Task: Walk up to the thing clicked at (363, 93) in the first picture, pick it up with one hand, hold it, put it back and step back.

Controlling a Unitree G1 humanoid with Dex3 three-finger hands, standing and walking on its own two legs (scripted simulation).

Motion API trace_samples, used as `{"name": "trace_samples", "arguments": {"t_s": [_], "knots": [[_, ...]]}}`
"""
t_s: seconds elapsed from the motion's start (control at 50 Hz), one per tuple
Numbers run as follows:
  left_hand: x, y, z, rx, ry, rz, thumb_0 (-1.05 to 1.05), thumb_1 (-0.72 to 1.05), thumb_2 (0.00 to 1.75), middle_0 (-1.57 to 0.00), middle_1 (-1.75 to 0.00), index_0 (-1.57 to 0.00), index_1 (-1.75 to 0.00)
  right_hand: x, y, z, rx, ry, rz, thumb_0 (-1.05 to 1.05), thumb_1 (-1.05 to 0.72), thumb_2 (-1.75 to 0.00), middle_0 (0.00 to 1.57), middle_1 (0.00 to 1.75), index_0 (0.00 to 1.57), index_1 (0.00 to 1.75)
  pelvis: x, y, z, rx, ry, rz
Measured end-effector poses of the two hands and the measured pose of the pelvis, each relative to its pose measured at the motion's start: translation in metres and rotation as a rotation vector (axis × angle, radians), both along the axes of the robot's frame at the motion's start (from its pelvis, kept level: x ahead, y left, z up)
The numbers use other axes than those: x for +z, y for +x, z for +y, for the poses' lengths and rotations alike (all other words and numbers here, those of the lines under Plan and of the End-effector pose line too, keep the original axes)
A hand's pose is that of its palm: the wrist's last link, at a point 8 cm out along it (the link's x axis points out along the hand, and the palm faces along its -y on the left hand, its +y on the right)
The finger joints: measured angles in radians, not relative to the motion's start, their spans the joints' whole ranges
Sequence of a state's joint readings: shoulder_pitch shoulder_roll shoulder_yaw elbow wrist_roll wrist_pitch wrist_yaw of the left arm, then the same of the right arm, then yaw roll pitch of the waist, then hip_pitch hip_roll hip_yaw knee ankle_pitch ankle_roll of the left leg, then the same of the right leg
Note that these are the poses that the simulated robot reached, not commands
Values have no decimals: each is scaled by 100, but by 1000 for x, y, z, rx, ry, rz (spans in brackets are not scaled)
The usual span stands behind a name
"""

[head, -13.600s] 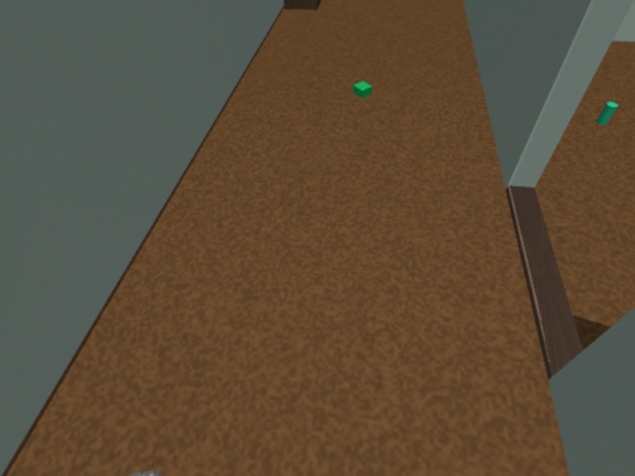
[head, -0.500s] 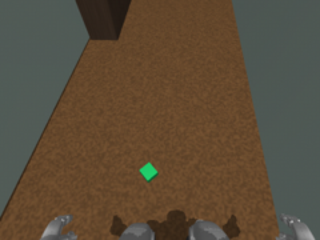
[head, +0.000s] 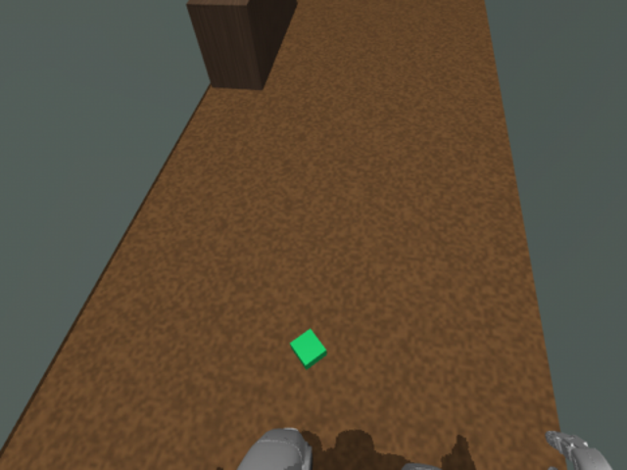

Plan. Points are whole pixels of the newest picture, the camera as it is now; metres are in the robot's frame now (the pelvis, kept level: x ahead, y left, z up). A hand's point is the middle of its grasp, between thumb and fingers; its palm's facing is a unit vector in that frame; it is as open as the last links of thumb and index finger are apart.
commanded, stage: walk up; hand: left
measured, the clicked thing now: (308, 349) +0.46 +0.13 -0.73
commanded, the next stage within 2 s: none
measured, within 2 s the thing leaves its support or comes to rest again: neither
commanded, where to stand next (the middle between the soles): +0.05 +0.00 m, yaw -4 degrees
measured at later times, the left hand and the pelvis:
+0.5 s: hand out of the picture +0.05 +0.27 -0.14, palm faces -0.10 -0.91 -0.41, open 7.4 cm; pelvis -0.02 +0.00 +0.00, yaw -5 degrees
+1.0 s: hand (193, 439) +0.13 +0.23 -0.14, palm faces -0.12 -0.94 -0.33, open 7.4 cm; pelvis +0.00 -0.01 +0.01, yaw -6 degrees
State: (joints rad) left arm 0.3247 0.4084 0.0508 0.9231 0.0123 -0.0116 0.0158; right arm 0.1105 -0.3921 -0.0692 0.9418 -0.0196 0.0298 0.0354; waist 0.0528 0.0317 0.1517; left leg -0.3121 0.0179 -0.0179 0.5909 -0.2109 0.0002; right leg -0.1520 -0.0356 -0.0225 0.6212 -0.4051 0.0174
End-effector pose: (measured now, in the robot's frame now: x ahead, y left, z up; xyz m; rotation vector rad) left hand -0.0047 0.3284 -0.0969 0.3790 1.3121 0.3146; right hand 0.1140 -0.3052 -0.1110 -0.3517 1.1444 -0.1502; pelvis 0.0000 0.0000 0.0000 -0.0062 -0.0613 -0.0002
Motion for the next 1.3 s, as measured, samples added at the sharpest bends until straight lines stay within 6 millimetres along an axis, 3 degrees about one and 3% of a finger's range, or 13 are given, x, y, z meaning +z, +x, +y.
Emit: {"name": "trace_samples", "arguments": {"t_s": [0.14,0.22,0.3,0.44,0.6,0.7,0.84,0.94,1.16,1.3], "knots": [[-22,40,-4,-43,-89,-45,0,90,90,-20,-30,-20,-30,16,3,33,8,1,-46,1,-90,-90,21,30,21,30,4,-10,12,-31,-11,2],[-23,52,-10,-88,-111,-66,0,90,90,-20,-30,-20,-30,20,0,31,-6,-1,-90,1,-90,-90,21,30,21,30,4,-15,13,-51,-7,13],[-21,53,-14,-130,-88,-65,0,90,90,-20,-30,-20,-30,14,-10,16,-37,-1,-117,1,-90,-90,21,30,21,30,-2,-20,9,-80,8,17],[-4,41,-18,-139,-46,-33,0,90,90,-20,-30,-20,-30,4,-51,-7,-126,7,-55,1,-90,-90,21,30,21,30,2,-19,0,-105,14,11],[-2,81,-30,-186,-56,-113,1,90,90,-20,-30,-20,-30,-1,-108,-20,-163,-20,58,1,-90,-90,21,30,21,30,2,-22,-10,-99,13,17],[-3,103,-45,-215,-95,-155,0,90,90,-20,-30,-20,-30,2,-123,-27,-190,-36,84,1,-90,-90,21,30,21,30,4,-15,-13,-99,18,11],[-5,133,-56,-230,-128,-187,0,90,90,-20,-30,-20,-30,8,-122,-26,-191,-50,80,1,-90,-90,21,30,21,30,5,-9,-12,-106,21,19],[-5,139,-57,-222,-129,-192,0,90,90,-20,-30,-20,-30,10,-111,-28,-186,-54,71,1,-90,-90,21,30,21,30,7,-6,-16,-103,10,23],[-7,126,-47,-182,-99,-149,0,90,90,-20,-30,-20,-30,9,-79,-27,-152,-48,-1,1,-90,-90,21,30,21,30,4,-5,-16,-109,24,17],[1,91,-40,-150,-103,-137,0,90,90,-20,-30,-20,-30,13,-64,-32,-111,-47,11,1,-90,-90,21,30,21,30,9,5,-15,-100,19,6]]}}
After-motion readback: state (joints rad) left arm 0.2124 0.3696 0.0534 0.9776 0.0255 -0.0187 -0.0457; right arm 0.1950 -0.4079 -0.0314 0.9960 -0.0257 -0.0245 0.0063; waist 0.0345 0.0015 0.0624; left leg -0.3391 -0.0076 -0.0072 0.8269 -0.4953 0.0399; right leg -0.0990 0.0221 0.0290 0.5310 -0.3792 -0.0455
